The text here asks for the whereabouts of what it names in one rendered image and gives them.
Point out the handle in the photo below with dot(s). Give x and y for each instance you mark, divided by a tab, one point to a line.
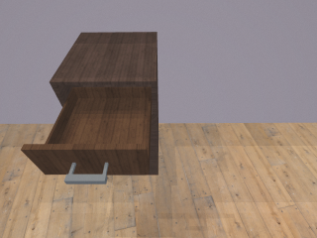
72	178

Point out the drawer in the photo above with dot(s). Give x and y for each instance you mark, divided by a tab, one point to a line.
99	125

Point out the cabinet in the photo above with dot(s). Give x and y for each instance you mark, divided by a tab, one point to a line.
114	59

